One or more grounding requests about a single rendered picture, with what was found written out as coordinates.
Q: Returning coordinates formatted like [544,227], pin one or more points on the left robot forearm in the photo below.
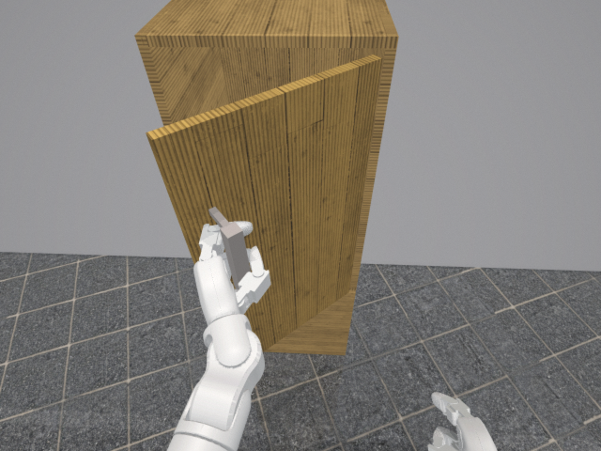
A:
[218,408]

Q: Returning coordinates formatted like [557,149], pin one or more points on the handle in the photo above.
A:
[234,245]

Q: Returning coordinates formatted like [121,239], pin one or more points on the robot left hand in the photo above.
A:
[212,276]

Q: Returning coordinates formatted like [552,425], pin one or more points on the robot right hand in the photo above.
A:
[472,434]

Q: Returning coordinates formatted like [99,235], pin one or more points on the cupboard door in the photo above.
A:
[292,161]

